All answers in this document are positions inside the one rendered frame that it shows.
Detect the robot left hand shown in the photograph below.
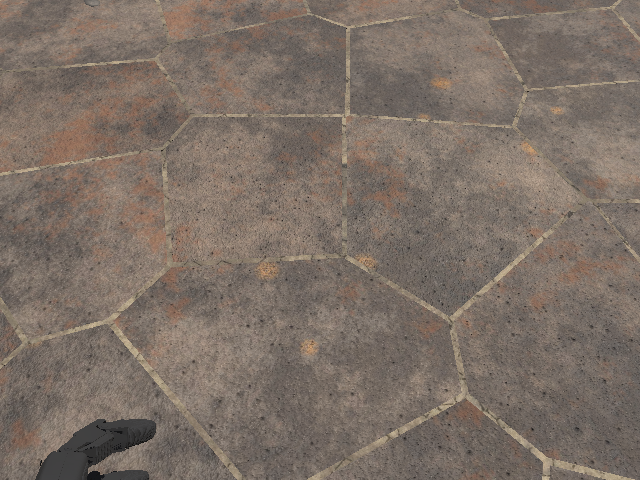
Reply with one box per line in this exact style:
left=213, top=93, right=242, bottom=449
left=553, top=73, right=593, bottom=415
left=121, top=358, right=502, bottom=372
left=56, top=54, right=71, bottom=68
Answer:
left=35, top=419, right=156, bottom=480

